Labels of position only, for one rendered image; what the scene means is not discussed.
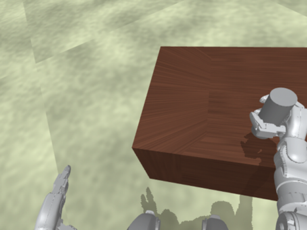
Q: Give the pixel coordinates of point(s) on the right robot hand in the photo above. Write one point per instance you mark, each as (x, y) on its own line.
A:
(293, 125)

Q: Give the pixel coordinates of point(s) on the can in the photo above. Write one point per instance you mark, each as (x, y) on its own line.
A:
(278, 104)

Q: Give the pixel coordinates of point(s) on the right robot arm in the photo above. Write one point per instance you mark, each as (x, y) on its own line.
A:
(290, 178)

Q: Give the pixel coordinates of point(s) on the left robot hand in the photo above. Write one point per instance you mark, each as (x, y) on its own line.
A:
(49, 217)

